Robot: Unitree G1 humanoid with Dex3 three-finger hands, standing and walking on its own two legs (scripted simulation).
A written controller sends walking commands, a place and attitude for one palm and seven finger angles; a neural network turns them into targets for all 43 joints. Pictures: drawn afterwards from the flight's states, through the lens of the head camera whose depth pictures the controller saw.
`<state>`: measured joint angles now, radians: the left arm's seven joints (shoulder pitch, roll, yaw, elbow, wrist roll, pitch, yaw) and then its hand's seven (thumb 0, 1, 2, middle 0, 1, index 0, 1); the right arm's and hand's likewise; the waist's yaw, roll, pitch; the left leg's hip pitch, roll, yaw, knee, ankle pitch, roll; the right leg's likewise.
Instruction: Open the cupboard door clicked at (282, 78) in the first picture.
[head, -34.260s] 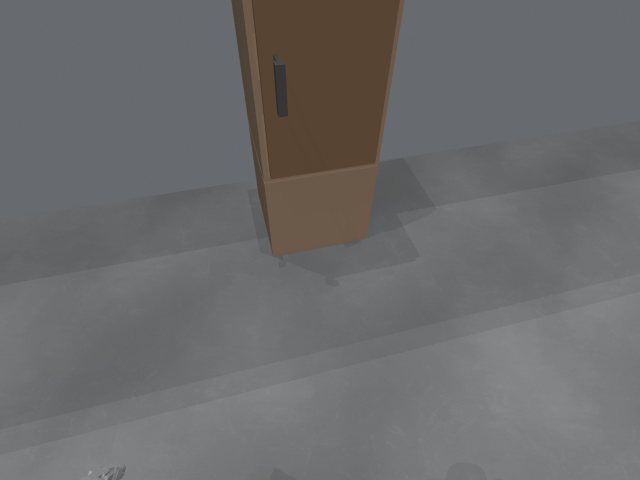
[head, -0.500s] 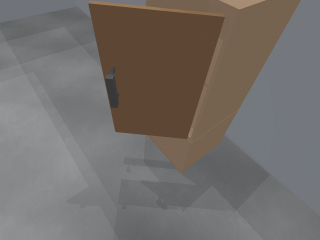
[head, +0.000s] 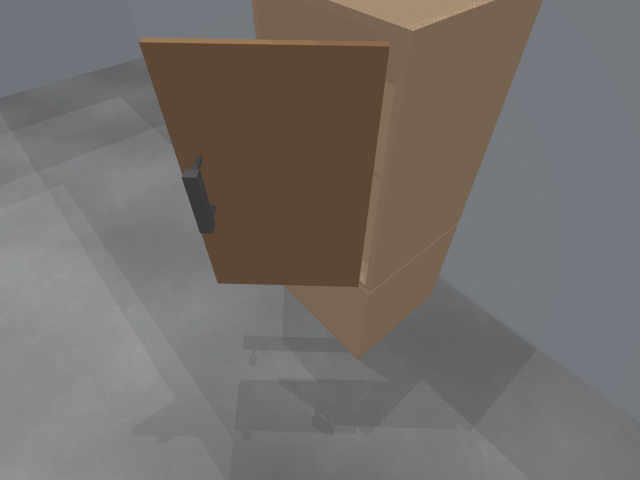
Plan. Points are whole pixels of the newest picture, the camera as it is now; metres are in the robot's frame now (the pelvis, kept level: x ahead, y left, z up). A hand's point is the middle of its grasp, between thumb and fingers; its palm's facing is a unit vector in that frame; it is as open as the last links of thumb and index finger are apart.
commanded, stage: come to a stop and stand still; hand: left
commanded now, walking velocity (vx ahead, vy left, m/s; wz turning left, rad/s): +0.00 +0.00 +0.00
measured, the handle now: (202, 194) +0.60 +0.25 -0.01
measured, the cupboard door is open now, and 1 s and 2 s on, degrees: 47 47 47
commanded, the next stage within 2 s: look again from close up in 0.02 s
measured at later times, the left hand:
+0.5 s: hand out of the picture +0.04 +0.19 -0.17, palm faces -0.01 -0.98 -0.22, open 7.4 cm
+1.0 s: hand (186, 416) +0.20 +0.18 -0.02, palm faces -0.01 -1.00 -0.05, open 8.1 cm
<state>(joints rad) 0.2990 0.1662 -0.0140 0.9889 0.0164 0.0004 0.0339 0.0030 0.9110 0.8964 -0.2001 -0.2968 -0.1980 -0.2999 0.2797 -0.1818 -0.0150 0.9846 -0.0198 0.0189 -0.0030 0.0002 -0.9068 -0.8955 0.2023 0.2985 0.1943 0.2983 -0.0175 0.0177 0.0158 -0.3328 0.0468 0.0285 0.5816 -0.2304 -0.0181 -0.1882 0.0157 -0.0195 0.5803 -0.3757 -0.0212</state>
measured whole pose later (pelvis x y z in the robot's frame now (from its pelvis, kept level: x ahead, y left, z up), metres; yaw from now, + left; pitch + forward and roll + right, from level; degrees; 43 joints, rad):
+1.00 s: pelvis -0.02 -0.01 -0.06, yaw +0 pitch +12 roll +1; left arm 0.30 0.19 0.19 0.22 -0.25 -0.56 -0.34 0.00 0.73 0.82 -0.21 -0.41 -0.21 -0.42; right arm 0.13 -0.22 -0.08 0.61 0.00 -0.24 -0.01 0.00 -0.90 -0.90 0.21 0.30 0.20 0.30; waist 0.00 -0.02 -0.15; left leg -0.83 0.05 0.02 1.00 -0.37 -0.03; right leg -0.70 0.00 -0.05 1.06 -0.57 -0.04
